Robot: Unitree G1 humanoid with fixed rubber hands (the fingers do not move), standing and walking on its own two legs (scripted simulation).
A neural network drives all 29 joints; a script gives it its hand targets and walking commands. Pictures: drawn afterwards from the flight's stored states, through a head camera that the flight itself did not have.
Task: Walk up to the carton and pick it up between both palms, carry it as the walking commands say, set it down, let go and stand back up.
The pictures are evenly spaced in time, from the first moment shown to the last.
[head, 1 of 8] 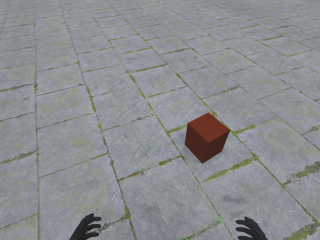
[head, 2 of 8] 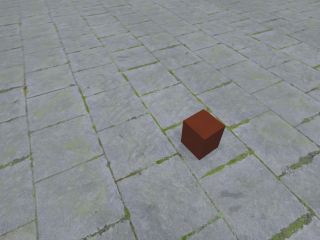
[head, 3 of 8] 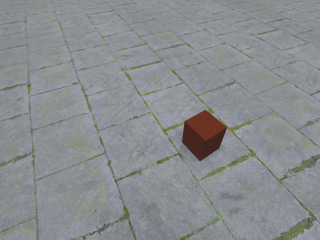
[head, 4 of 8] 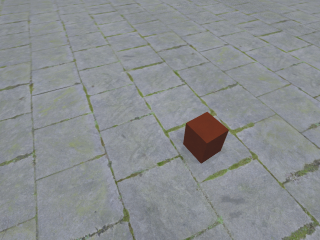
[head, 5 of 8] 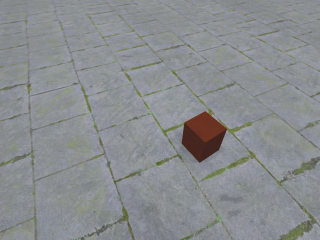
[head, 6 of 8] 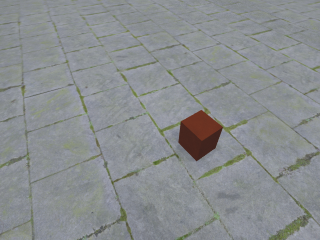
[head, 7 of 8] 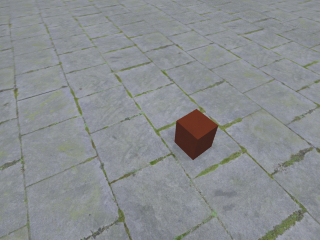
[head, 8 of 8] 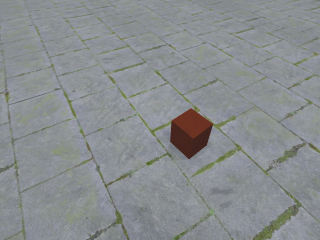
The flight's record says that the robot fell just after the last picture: no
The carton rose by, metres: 0.00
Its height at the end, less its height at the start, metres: +0.00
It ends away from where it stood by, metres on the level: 0.00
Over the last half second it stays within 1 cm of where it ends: yes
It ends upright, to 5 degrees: yes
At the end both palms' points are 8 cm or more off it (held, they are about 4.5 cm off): yes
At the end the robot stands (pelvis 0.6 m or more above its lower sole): yes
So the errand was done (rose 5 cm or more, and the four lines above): no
